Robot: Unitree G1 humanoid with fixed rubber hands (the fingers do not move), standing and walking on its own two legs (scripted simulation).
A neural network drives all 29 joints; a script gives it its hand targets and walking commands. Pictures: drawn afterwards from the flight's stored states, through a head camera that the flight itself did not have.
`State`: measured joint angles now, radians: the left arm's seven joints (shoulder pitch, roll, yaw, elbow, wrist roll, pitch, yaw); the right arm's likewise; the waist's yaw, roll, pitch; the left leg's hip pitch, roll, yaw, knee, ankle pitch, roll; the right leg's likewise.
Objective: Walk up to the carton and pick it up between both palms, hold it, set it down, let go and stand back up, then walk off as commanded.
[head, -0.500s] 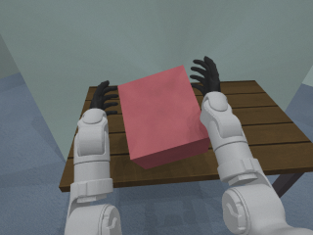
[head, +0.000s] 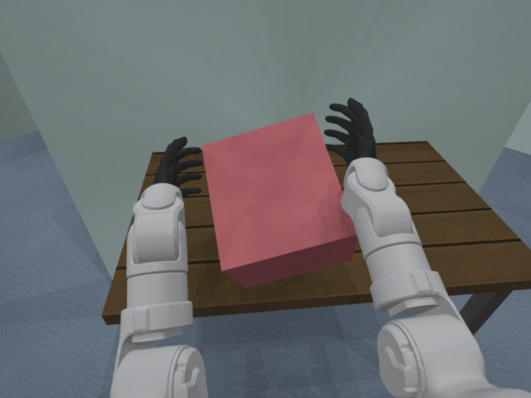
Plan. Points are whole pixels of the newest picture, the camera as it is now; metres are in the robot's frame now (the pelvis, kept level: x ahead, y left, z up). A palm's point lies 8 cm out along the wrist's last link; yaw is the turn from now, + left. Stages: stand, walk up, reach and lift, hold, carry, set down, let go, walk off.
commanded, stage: hold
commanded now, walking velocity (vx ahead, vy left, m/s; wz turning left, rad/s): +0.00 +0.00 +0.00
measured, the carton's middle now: (278, 204) +0.39 +0.00 +0.13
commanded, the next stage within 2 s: none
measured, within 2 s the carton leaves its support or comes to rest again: neither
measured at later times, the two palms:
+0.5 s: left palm (161, 194) +0.35 +0.17 +0.19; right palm (350, 154) +0.38 -0.10 +0.23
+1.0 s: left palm (169, 190) +0.37 +0.16 +0.18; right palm (351, 157) +0.39 -0.11 +0.22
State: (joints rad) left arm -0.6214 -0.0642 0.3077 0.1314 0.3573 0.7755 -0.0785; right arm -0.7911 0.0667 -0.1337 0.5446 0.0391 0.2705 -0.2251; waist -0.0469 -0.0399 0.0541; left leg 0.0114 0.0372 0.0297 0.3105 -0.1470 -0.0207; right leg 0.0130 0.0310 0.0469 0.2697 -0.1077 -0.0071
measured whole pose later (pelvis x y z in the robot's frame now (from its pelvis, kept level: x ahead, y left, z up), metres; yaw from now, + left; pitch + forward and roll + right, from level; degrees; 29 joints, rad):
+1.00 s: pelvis +0.01 +0.00 +0.00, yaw +0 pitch -9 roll +0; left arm -0.58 -0.06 0.31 0.08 0.37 0.76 -0.09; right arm -0.78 0.07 -0.11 0.55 0.07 0.21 -0.23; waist -0.05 -0.04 0.07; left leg 0.02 0.03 0.03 0.30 -0.15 -0.02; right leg 0.01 0.03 0.05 0.27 -0.12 -0.01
